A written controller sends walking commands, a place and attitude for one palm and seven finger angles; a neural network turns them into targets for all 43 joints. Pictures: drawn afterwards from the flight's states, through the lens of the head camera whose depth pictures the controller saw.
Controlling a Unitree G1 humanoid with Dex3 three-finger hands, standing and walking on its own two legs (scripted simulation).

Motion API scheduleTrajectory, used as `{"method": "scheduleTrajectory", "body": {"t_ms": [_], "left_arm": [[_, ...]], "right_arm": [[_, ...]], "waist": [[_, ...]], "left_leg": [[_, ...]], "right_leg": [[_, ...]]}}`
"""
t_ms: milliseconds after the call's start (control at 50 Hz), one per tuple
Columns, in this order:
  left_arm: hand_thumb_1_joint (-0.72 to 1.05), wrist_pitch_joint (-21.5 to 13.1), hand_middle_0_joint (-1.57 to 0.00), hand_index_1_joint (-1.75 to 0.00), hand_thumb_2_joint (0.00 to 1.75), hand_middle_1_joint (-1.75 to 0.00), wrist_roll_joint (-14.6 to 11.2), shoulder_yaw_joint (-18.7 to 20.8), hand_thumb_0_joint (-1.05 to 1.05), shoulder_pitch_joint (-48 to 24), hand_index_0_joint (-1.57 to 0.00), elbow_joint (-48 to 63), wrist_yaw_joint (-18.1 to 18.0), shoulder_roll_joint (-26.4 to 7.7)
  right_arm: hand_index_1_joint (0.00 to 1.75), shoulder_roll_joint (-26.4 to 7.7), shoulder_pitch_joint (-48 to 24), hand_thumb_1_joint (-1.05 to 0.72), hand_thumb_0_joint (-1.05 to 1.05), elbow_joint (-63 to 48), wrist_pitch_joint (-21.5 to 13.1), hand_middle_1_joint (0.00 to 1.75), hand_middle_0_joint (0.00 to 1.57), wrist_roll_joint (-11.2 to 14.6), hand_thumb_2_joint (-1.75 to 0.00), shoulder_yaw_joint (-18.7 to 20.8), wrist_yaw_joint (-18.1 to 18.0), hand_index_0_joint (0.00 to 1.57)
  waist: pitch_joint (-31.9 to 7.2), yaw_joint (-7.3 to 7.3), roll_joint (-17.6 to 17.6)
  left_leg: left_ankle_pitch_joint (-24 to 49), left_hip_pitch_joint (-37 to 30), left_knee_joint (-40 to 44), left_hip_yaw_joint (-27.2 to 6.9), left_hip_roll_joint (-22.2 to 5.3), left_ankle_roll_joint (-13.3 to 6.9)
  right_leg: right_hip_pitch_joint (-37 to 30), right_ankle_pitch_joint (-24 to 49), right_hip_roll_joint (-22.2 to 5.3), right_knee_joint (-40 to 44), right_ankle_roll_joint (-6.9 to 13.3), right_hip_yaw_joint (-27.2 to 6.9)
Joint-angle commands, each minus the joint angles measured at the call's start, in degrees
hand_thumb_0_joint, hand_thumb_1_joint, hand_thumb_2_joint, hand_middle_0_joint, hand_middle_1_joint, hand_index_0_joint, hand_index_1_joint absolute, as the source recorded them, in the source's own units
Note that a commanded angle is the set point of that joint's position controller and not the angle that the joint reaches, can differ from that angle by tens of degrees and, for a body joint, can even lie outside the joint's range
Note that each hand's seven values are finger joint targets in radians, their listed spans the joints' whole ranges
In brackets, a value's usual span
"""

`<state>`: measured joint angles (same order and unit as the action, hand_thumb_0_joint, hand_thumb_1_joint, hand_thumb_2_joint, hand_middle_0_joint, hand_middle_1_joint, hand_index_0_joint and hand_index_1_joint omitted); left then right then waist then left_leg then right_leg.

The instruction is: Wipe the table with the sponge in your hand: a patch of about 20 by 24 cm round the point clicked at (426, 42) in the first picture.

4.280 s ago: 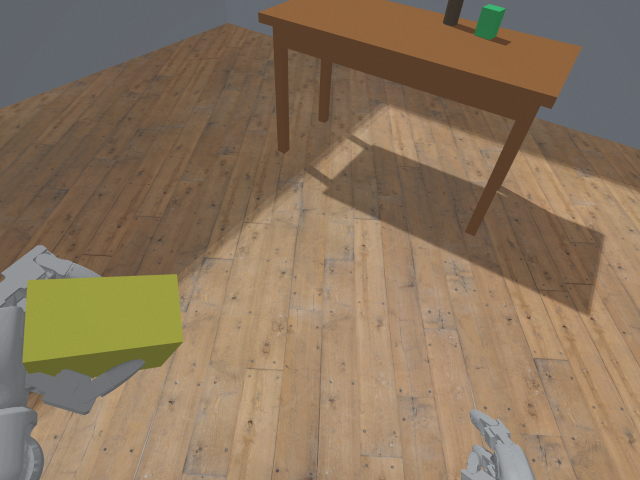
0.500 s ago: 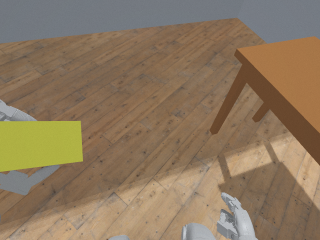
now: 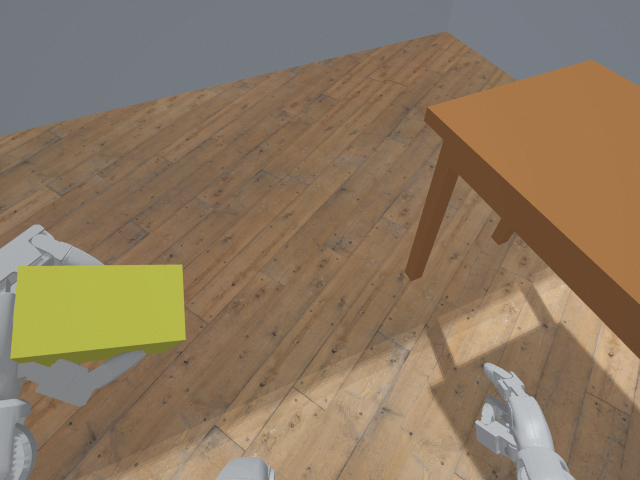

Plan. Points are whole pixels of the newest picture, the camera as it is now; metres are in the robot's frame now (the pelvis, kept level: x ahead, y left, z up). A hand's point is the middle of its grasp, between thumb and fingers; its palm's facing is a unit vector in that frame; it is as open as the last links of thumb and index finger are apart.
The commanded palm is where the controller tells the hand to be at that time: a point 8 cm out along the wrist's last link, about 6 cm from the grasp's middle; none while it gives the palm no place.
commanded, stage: turn to face it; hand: left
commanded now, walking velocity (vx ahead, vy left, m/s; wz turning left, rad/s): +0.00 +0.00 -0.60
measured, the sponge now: (126, 316) +0.23 +0.19 +0.16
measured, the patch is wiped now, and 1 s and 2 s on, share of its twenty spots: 0.00 0.00 0.00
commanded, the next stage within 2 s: none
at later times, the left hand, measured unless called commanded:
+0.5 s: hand (139, 284) +0.25 +0.17 +0.18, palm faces +0.15 -0.89 -0.44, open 10.2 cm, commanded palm +0.22 +0.23 +0.18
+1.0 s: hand (290, 327) +0.22 +0.04 +0.19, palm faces -0.09 -0.85 -0.52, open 10.2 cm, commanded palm +0.20 +0.09 +0.18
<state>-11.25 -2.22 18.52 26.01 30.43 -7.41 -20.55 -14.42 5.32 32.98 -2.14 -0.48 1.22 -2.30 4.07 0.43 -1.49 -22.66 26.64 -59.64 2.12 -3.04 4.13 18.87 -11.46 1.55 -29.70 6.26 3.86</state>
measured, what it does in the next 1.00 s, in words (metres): walks backwards, turning right: left foot, then right foot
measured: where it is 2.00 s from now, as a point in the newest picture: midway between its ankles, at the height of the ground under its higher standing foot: outside the picture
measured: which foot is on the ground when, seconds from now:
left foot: up 0.00-0.24, down 0.26-0.62, up 0.64-1.00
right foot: down 0.00-0.28, up 0.30-0.58, down 0.60-1.00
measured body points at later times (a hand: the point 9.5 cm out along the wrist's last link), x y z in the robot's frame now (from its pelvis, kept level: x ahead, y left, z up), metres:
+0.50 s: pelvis -0.02 +0.01 +0.00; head +0.00 +0.00 +0.44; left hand +0.24 +0.22 +0.20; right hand +0.08 -0.21 -0.11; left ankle -0.01 +0.17 -0.74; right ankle -0.04 -0.10 -0.70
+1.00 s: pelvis -0.09 -0.05 +0.00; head -0.08 -0.10 +0.45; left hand +0.21 +0.08 +0.21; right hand -0.09 -0.37 -0.10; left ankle -0.01 +0.11 -0.66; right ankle -0.06 -0.10 -0.74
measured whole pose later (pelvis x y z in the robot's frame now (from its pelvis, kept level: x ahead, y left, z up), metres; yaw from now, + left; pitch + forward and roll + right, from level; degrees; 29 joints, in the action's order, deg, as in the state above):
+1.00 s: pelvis -0.09 -0.05 +0.00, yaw -34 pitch +1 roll +4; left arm -10.8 -4.2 23.3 30.3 28.9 -9.0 -22.5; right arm -16.7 8.1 32.8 4.4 0.6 3.7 -1.1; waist 3.2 -0.7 1.1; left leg -22.1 28.0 -59.5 0.0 -2.3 5.4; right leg 19.1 -7.5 6.0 -25.8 7.3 -3.2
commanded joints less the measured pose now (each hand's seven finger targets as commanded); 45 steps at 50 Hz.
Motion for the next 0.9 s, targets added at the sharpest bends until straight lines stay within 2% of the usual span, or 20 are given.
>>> {"method": "scheduleTrajectory", "body": {"t_ms": [0,120,200,220,260,280,300,340,380,480,540,560,580,600,620,640,660,700,760,880], "left_arm": [[0.10,-4.7,-1.20,-1.60,1.30,-1.60,-1.7,14.3,0.00,5.4,-1.20,13.5,-2.4,-13.3],[0.10,-3.2,-1.20,-1.60,1.30,-1.60,-1.3,12.1,0.00,4.9,-1.20,10.0,-2.4,-10.9],[0.10,-2.1,-1.20,-1.60,1.30,-1.60,-0.6,9.4,0.00,-0.7,-1.20,13.9,-2.4,-10.9],[0.10,-2.4,-1.20,-1.60,1.30,-1.60,-0.4,9.1,0.00,-1.8,-1.20,15.3,-2.3,-10.9],[0.10,-3.3,-1.20,-1.60,1.30,-1.60,0.5,9.4,0.00,-3.2,-1.20,17.2,-1.9,-11.6],[0.10,-3.3,-1.20,-1.60,1.30,-1.60,1.1,9.1,0.00,-1.5,-1.20,14.6,-1.7,-11.2],[0.10,-3.5,-1.20,-1.60,1.30,-1.60,1.3,11.1,0.00,-3.4,-1.20,16.3,-1.8,-13.9],[0.10,-3.4,-1.20,-1.60,1.30,-1.60,1.4,6.8,0.00,-6.2,-1.20,17.3,-1.1,-9.6],[0.10,-2.8,-1.20,-1.60,1.30,-1.60,1.2,4.9,0.00,-8.1,-1.20,16.0,-1.0,-8.1],[0.10,-1.8,-1.20,-1.60,1.30,-1.60,0.9,6.5,0.00,-7.3,-1.20,8.7,-0.7,-9.2],[0.10,-1.8,-1.20,-1.60,1.30,-1.60,0.6,8.2,0.00,-4.3,-1.20,8.3,-0.7,-9.9],[0.10,-2.0,-1.20,-1.60,1.30,-1.60,0.7,8.8,0.00,-4.1,-1.20,9.3,-0.7,-10.6],[0.10,-2.5,-1.20,-1.60,1.30,-1.60,0.9,10.4,0.00,-3.8,-1.20,10.4,-1.0,-13.1],[0.10,-2.3,-1.20,-1.60,1.30,-1.60,0.6,13.4,0.00,0.9,-1.20,9.1,-1.8,-15.3],[0.10,-1.7,-1.20,-1.60,1.30,-1.60,-0.8,13.5,0.00,0.5,-1.20,12.0,-1.9,-14.9],[0.10,-2.2,-1.20,-1.60,1.30,-1.60,-1.5,15.7,0.00,3.0,-1.20,14.8,-1.8,-16.6],[0.10,-2.8,-1.20,-1.60,1.30,-1.60,-1.7,18.0,0.00,6.9,-1.20,16.3,-2.2,-17.5],[0.10,-3.6,-1.20,-1.60,1.30,-1.60,-2.1,18.0,0.00,8.6,-1.20,17.2,-2.4,-15.8],[0.10,-3.8,-1.20,-1.60,1.30,-1.60,-2.3,17.5,0.00,8.6,-1.20,15.4,-2.9,-14.3],[0.10,-2.4,-1.20,-1.60,1.30,-1.60,-2.4,13.5,0.00,7.1,-1.20,7.0,-2.7,-11.3]], "right_arm": [[0.30,-2.4,-0.7,-0.90,0.00,-8.8,-1.4,0.30,0.20,0.5,-0.90,1.2,0.3,0.20],[0.30,-3.6,0.5,-0.90,0.00,-10.5,0.0,0.30,0.20,1.5,-0.90,1.3,0.6,0.20],[0.30,-4.6,1.8,-0.90,0.00,-10.8,1.4,0.30,0.20,1.8,-0.90,1.6,0.3,0.20],[0.30,-4.9,2.1,-0.90,0.00,-11.0,1.3,0.30,0.20,1.7,-0.90,1.7,0.0,0.20],[0.30,-5.8,1.4,-0.90,0.00,-12.0,0.9,0.30,0.20,1.2,-0.90,2.0,-0.2,0.20],[0.30,-4.6,1.7,-0.90,0.00,-12.0,0.4,0.30,0.20,1.4,-0.90,2.0,0.0,0.20],[0.30,-3.6,0.7,-0.90,0.00,-11.1,-0.3,0.30,0.20,0.5,-0.90,1.2,0.0,0.20],[0.30,-4.0,2.0,-0.90,0.00,-10.3,-0.7,0.30,0.20,0.6,-0.90,1.4,0.9,0.20],[0.30,-4.4,2.9,-0.90,0.00,-9.9,-1.4,0.30,0.20,1.2,-0.90,1.6,1.7,0.20],[0.30,-4.7,4.0,-0.90,0.00,-9.8,-2.7,0.30,0.20,1.1,-0.90,1.6,2.0,0.20],[0.30,-4.9,5.0,-0.90,0.00,-10.1,-2.6,0.30,0.20,1.4,-0.90,1.8,2.3,0.20],[0.30,-4.4,5.3,-0.90,0.00,-10.0,-2.4,0.30,0.20,1.8,-0.90,1.8,2.6,0.20],[0.30,-2.8,5.1,-0.90,0.00,-10.6,-2.2,0.30,0.20,2.0,-0.90,1.6,2.5,0.20],[0.30,-1.8,3.0,-0.90,0.00,-11.7,-1.9,0.30,0.20,1.5,-0.90,0.6,2.2,0.20],[0.30,-2.5,1.3,-0.90,0.00,-11.4,-1.4,0.30,0.20,2.5,-0.90,1.1,2.2,0.20],[0.30,-2.2,1.0,-0.90,0.00,-11.6,-1.0,0.30,0.20,2.4,-0.90,1.5,2.1,0.20],[0.30,-0.6,-0.2,-0.90,0.00,-11.8,-0.1,0.30,0.20,1.8,-0.90,0.2,2.1,0.20],[0.30,-0.1,-1.9,-0.90,0.00,-10.4,1.8,0.30,0.20,1.5,-0.90,-0.5,2.3,0.20],[0.30,-1.9,-1.5,-0.90,0.00,-9.4,3.0,0.30,0.20,1.0,-0.90,1.4,1.8,0.20],[0.30,-4.4,-1.0,-0.90,0.00,-8.6,3.5,0.30,0.20,1.2,-0.90,2.8,1.0,0.20]], "waist": [[-15.1,-2.12,-0.6],[-16.6,-2.31,-5.3],[-16.0,-1.16,-3.3],[-15.1,-0.97,0.1],[-11.6,-2.30,15.5],[-10.0,-2.97,15.7],[-9.5,-3.25,19.0],[-5.3,-1.99,16.2],[-4.0,-1.63,17.6],[-4.1,-0.76,15.7],[-8.3,-1.26,14.5],[-10.9,-1.35,9.7],[-13.2,-1.43,-3.1],[-16.1,-2.37,-13.9],[-17.6,-2.03,-13.8],[-16.5,-2.02,-9.6],[-16.3,-1.93,-5.4],[-17.6,-1.64,-0.9],[-16.7,-0.67,-0.6],[-13.7,-1.73,-3.1]], "left_leg": [[-0.5,1.0,8.6,0.1,-0.5,0.6],[-1.3,-3.0,20.3,-0.1,0.1,-0.1],[6.9,-16.5,33.4,0.3,-1.9,-1.4],[9.1,-21.2,36.8,-1.6,-5.0,-2.8],[24.3,-24.8,41.1,-13.2,-20.7,-10.1],[28.8,-22.2,40.9,-10.5,-23.0,-11.8],[29.7,-19.1,40.7,-10.4,-24.1,-12.7],[33.6,-17.1,39.6,-2.9,-21.5,-11.4],[34.6,-16.4,38.7,3.9,-18.8,-8.5],[34.4,-17.1,36.4,6.8,-19.7,-6.2],[34.4,-18.2,25.8,9.3,-17.6,-4.1],[31.4,-16.5,17.8,10.0,-15.5,-2.9],[13.0,-7.2,4.9,11.1,-9.9,-0.8],[-15.0,7.7,-6.4,7.3,-1.7,1.2],[-13.9,8.1,-12.6,-1.3,-3.1,1.3],[-10.9,8.0,-14.5,-3.8,-4.4,1.2],[-8.0,11.0,-16.1,-4.1,-4.2,1.7],[-3.6,11.6,-15.5,-3.6,-3.4,2.3],[0.6,10.1,-13.5,-3.1,-2.3,2.6],[0.9,6.8,-4.2,-3.3,-0.9,1.7]], "right_leg": [[-13.7,22.5,-16.1,8.5,3.5,-18.9],[-14.9,26.5,-14.4,6.0,3.0,-22.6],[-5.5,14.8,-11.4,3.9,-0.9,-22.1],[-0.2,8.7,-8.8,1.0,-2.4,-20.8],[12.9,-15.9,0.4,-16.4,-6.9,-10.9],[14.1,-18.2,0.8,-27.7,-7.8,-6.3],[14.8,-17.6,-1.5,-34.5,-8.3,-5.8],[14.4,-14.7,-3.4,-33.7,-9.0,-4.6],[10.8,-11.8,-3.3,-26.9,-9.6,-0.7],[3.3,-10.7,-1.7,-13.3,-10.2,4.6],[-5.4,-3.2,-0.2,-1.0,-9.3,6.2],[-10.7,4.9,-2.2,4.5,-8.1,3.8],[-19.7,27.0,-10.5,5.3,-4.1,-7.2],[-26.7,56.8,-19.5,2.2,2.3,-23.4],[-24.2,56.5,-21.4,2.0,1.7,-24.3],[-21.7,47.9,-20.6,2.7,2.0,-23.0],[-23.4,44.9,-19.1,1.3,3.5,-22.7],[-23.3,39.0,-16.5,1.9,2.5,-18.2],[-20.2,35.1,-15.2,5.0,2.1,-18.3],[-14.6,21.5,-13.2,9.5,1.0,-23.1]]}}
